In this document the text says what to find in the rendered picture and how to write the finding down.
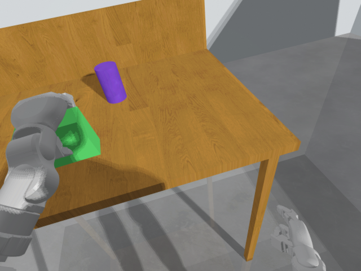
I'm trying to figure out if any robot left forearm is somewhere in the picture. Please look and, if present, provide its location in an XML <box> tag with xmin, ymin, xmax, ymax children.
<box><xmin>0</xmin><ymin>124</ymin><xmax>59</xmax><ymax>262</ymax></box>

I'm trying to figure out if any robot right forearm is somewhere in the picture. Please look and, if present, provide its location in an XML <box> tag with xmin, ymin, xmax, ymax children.
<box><xmin>291</xmin><ymin>245</ymin><xmax>326</xmax><ymax>271</ymax></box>

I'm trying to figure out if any table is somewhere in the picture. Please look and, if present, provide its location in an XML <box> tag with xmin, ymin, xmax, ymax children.
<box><xmin>0</xmin><ymin>0</ymin><xmax>301</xmax><ymax>261</ymax></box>

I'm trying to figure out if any right robot hand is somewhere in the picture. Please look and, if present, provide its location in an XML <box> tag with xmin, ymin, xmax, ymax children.
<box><xmin>270</xmin><ymin>205</ymin><xmax>313</xmax><ymax>255</ymax></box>

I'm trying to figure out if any sponge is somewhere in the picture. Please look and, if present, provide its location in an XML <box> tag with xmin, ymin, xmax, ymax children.
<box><xmin>11</xmin><ymin>107</ymin><xmax>101</xmax><ymax>168</ymax></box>

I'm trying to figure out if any left robot hand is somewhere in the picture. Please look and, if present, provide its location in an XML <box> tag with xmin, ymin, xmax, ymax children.
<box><xmin>11</xmin><ymin>92</ymin><xmax>76</xmax><ymax>159</ymax></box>

